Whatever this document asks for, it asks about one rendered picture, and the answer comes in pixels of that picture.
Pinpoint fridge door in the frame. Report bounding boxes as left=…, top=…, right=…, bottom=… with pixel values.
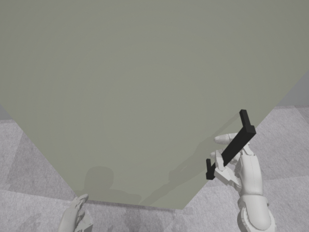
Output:
left=0, top=0, right=309, bottom=210

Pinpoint robot left hand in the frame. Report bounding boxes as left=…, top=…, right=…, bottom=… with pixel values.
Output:
left=57, top=194, right=93, bottom=232

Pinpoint right robot forearm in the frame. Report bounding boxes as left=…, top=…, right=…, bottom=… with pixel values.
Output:
left=237, top=194, right=277, bottom=232

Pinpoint robot right hand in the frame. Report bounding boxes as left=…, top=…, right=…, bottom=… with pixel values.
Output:
left=210, top=133, right=263, bottom=197

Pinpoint handle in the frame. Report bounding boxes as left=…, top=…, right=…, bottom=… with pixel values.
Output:
left=206, top=109, right=256, bottom=180

